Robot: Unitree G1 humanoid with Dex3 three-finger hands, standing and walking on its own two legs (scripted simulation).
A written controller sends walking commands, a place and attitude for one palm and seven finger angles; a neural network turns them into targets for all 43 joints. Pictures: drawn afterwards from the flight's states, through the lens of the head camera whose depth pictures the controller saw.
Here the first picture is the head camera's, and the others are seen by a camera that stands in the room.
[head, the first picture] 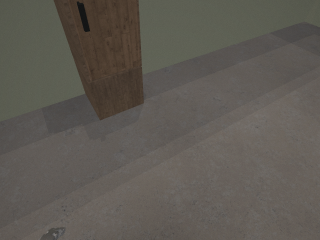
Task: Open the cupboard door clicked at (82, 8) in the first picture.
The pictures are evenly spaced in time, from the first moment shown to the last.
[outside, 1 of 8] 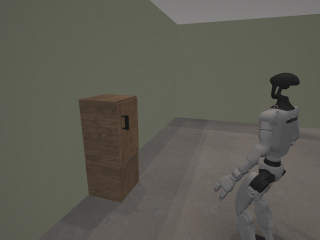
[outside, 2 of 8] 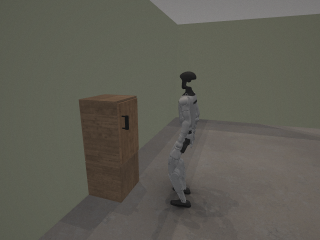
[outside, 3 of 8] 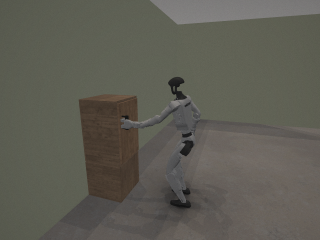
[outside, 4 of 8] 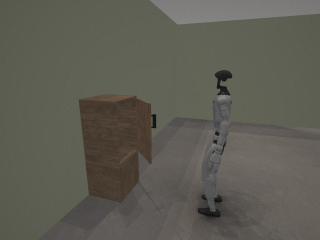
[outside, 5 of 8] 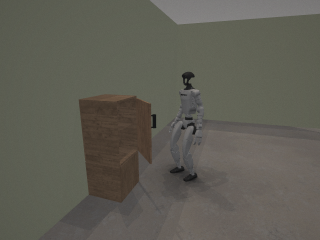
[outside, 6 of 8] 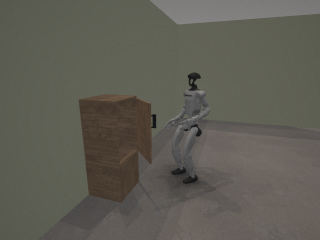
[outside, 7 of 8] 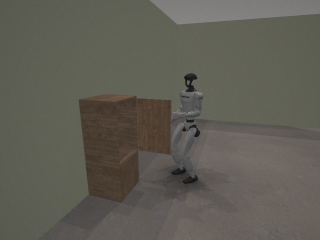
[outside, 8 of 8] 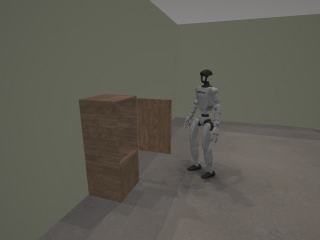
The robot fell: no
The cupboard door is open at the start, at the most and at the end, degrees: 0 95 92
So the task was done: yes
